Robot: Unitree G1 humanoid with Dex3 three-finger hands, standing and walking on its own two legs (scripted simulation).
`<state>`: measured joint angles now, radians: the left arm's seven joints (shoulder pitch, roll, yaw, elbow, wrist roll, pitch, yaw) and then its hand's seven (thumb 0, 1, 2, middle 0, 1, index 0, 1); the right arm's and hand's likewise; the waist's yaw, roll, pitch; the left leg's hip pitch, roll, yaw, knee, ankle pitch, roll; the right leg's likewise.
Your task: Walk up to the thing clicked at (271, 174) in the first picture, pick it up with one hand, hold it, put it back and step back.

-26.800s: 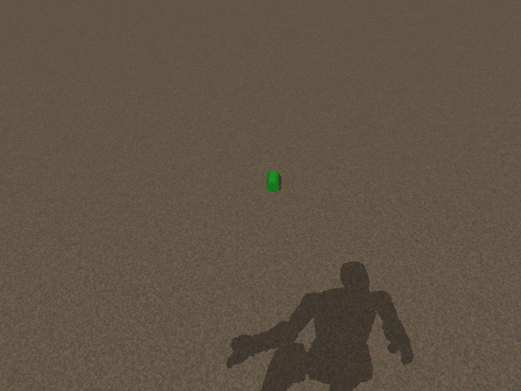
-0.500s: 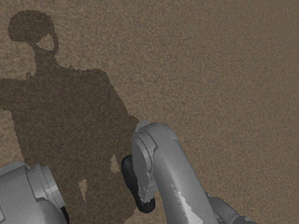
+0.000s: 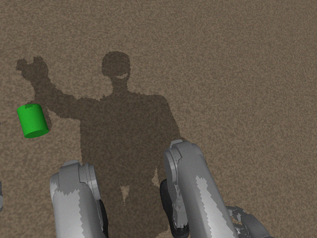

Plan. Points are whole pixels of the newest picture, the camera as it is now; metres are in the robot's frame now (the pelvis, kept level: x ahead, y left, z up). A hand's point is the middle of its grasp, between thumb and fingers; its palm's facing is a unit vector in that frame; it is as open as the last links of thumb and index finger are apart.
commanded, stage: withdraw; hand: left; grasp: from above
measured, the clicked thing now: (33, 121) +0.49 +0.33 -0.32
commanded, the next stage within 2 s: home in 0.38 s
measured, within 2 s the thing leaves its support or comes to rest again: neither
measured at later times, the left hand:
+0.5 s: hand (16, 114) +0.46 +0.32 -0.17, palm faces -0.42 -0.06 -0.90, open 13.8 cm
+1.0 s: hand out of the picture +0.39 +0.30 -0.04, palm faces -0.31 -0.51 -0.80, open 9.5 cm
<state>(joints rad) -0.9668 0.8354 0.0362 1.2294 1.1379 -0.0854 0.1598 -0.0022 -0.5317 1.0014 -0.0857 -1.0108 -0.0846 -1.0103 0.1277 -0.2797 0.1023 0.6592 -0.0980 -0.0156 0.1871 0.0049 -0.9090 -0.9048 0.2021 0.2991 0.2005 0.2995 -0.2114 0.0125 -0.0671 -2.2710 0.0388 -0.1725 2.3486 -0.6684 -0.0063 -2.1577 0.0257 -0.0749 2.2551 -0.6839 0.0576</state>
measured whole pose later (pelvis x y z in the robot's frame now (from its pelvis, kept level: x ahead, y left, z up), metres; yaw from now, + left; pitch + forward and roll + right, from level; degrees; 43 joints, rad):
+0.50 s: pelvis -0.01 +0.00 -0.02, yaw +0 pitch +31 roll -10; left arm -1.01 0.84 0.07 1.41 1.29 -0.28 0.33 0.00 -0.47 0.97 -0.11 -1.00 -0.12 -0.99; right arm 0.17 -0.30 0.15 0.68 -0.14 0.02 0.11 0.00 -0.89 -0.90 0.20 0.30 0.20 0.30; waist -0.26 -0.03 0.00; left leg -2.34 0.02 -0.17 2.39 -0.60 0.00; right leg -2.22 0.02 -0.07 2.30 -0.63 0.05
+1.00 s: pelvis +0.00 +0.00 +0.08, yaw +3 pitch +35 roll -7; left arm -0.52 0.57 0.09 0.72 0.66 0.02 0.03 0.00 0.50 0.79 -0.20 -0.35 -0.20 -0.35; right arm 0.18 -0.27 0.00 0.64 -0.01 0.03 0.10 0.01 -0.90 -0.90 0.20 0.30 0.20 0.30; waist -0.11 0.05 -0.17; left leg -2.05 0.05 -0.11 2.09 -0.66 -0.01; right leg -1.97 0.01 -0.04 2.03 -0.68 0.04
